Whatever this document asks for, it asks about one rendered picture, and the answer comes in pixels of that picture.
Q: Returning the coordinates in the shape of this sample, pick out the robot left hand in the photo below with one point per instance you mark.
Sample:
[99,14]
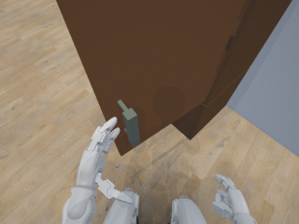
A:
[92,161]

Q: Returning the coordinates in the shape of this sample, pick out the robot left thigh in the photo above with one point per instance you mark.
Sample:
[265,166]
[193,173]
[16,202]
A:
[122,213]

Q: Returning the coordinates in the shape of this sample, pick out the robot right forearm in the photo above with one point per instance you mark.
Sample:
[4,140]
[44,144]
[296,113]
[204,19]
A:
[244,219]

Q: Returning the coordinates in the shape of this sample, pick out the robot right hand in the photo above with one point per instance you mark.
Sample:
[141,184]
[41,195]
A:
[231,204]

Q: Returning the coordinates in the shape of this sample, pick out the cupboard door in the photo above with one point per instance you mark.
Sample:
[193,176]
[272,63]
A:
[157,56]

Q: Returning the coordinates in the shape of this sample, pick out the robot left forearm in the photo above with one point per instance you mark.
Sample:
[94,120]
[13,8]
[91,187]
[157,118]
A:
[80,207]

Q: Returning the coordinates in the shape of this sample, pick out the handle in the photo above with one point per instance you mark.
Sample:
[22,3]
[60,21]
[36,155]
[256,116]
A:
[131,124]

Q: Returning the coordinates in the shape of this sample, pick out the robot thigh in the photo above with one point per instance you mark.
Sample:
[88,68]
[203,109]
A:
[185,211]
[122,213]

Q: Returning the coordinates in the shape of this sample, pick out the robot right thigh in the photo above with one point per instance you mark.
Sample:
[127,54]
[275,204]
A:
[185,211]

